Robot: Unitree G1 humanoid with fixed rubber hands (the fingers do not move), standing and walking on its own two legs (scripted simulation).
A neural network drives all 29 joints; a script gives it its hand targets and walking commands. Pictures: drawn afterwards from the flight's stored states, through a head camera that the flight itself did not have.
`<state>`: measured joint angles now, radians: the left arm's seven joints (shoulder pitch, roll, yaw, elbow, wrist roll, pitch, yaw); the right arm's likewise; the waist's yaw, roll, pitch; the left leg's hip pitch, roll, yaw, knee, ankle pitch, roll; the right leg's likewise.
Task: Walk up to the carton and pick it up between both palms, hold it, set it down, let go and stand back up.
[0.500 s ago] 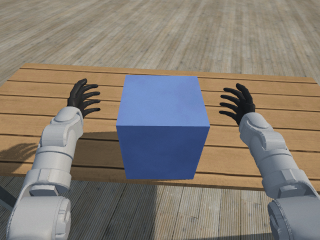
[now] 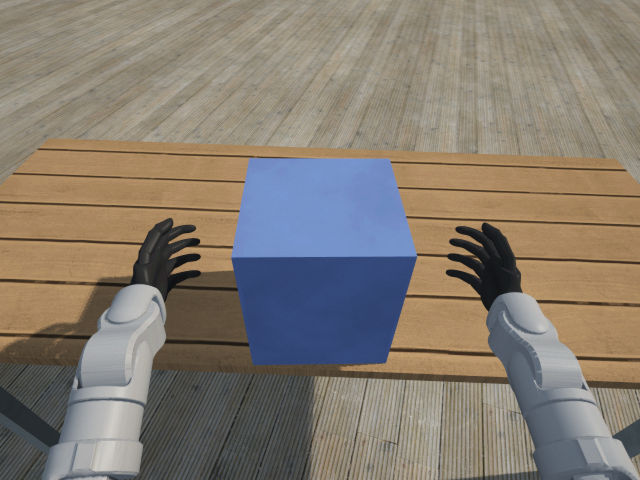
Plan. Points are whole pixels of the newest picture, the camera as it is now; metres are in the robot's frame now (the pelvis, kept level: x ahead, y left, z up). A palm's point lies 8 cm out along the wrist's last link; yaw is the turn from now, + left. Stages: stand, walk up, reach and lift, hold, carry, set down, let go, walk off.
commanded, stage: set down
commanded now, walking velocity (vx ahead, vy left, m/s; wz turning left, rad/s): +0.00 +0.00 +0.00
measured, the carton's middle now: (319, 264) +0.44 +0.05 +0.03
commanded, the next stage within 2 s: none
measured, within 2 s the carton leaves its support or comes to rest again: neither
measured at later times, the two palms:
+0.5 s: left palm (150, 352) +0.26 +0.24 +0.04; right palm (504, 364) +0.28 -0.19 +0.04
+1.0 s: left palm (156, 415) +0.22 +0.24 -0.03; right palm (506, 435) +0.22 -0.19 -0.02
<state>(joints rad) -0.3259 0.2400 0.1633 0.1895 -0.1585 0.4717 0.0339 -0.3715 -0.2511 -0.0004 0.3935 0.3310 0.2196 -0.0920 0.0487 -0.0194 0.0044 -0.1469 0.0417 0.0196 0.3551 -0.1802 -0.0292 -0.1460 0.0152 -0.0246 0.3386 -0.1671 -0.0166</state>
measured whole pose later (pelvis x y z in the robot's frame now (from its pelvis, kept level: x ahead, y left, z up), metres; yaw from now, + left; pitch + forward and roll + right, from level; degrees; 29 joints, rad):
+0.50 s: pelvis +0.02 +0.01 +0.00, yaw -1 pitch -2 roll +0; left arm 0.04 0.20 0.09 0.15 -0.17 0.13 0.05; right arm 0.05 -0.20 0.01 0.21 0.24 0.01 -0.04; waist 0.06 -0.02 0.01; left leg -0.10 0.03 0.03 0.33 -0.19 -0.02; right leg -0.11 0.01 -0.01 0.32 -0.18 -0.01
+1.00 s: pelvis +0.02 +0.01 +0.00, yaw -1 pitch -2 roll +0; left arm 0.17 0.19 -0.01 0.37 -0.14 -0.09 0.08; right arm 0.18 -0.18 0.02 0.45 0.18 -0.20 0.02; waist 0.06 -0.03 0.03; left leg -0.09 0.03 0.05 0.34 -0.21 -0.01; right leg -0.11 0.00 0.00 0.34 -0.19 0.00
